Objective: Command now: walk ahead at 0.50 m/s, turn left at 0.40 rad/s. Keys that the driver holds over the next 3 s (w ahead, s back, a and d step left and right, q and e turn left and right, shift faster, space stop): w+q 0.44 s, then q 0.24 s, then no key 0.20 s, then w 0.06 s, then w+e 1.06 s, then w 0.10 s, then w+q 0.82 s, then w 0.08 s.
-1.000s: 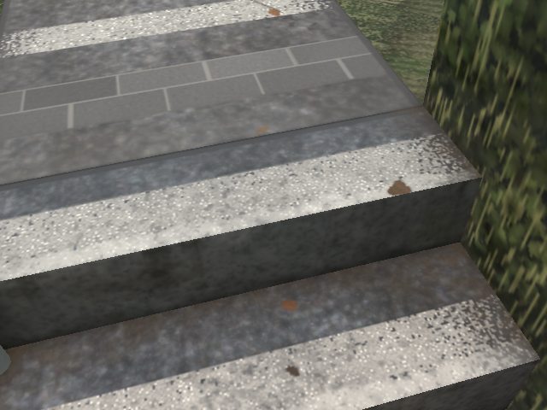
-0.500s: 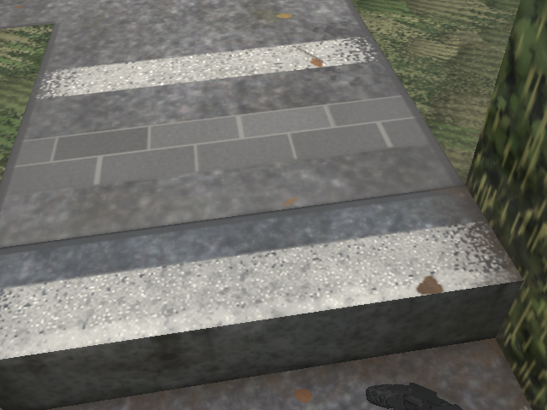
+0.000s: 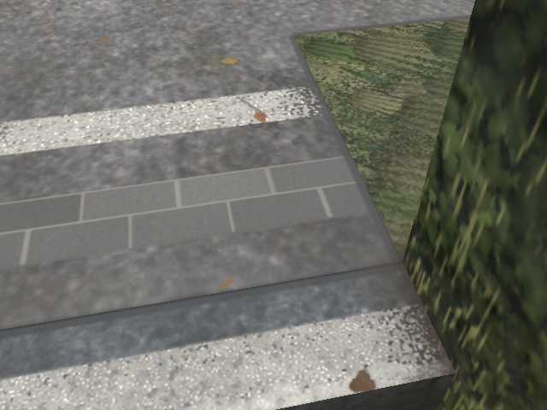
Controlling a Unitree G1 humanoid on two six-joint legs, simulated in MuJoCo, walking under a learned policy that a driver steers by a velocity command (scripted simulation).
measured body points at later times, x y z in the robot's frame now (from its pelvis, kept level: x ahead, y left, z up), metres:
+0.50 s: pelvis +0.19 +0.02 +0.17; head +0.16 +0.02 +0.62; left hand +0.29 +0.29 +0.08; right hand +0.34 -0.21 +0.05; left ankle +0.20 +0.06 -0.53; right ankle +0.17 -0.15 -0.21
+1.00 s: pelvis +0.38 +0.07 +0.30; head +0.40 +0.07 +0.75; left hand +0.38 +0.36 +0.20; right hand +0.61 -0.11 +0.18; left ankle +0.23 +0.11 -0.25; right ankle +0.45 -0.04 -0.34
